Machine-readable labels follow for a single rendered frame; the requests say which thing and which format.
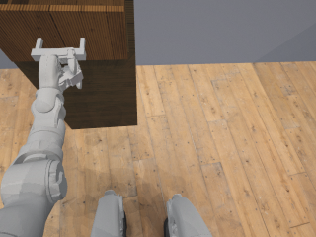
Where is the robot left hand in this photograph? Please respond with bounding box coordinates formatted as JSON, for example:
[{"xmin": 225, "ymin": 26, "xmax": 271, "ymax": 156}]
[{"xmin": 39, "ymin": 47, "xmax": 84, "ymax": 94}]

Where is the right robot thigh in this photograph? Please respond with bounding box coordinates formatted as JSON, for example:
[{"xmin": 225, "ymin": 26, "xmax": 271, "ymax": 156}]
[{"xmin": 166, "ymin": 197, "xmax": 213, "ymax": 237}]

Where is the cabinet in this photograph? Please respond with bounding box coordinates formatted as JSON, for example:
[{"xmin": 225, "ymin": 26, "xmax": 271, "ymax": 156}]
[{"xmin": 0, "ymin": 0, "xmax": 138, "ymax": 130}]

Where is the left robot forearm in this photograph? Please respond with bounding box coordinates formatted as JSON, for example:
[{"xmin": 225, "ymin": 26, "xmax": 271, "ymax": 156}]
[{"xmin": 0, "ymin": 87, "xmax": 66, "ymax": 205}]

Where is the left robot thigh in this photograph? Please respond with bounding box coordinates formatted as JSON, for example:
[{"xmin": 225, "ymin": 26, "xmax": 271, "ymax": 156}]
[{"xmin": 90, "ymin": 194, "xmax": 124, "ymax": 237}]

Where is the robot thigh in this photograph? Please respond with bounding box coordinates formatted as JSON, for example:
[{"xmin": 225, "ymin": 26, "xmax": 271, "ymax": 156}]
[
  {"xmin": 90, "ymin": 194, "xmax": 124, "ymax": 237},
  {"xmin": 166, "ymin": 197, "xmax": 213, "ymax": 237}
]

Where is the robot left upper arm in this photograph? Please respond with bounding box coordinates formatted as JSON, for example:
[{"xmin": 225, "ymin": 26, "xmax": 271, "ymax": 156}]
[{"xmin": 0, "ymin": 159, "xmax": 68, "ymax": 237}]

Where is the handle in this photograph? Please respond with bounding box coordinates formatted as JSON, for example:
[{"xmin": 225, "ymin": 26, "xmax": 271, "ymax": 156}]
[{"xmin": 31, "ymin": 38, "xmax": 87, "ymax": 62}]

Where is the drawer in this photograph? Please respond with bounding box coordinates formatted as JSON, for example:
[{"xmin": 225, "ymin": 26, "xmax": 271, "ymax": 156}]
[{"xmin": 0, "ymin": 0, "xmax": 128, "ymax": 62}]

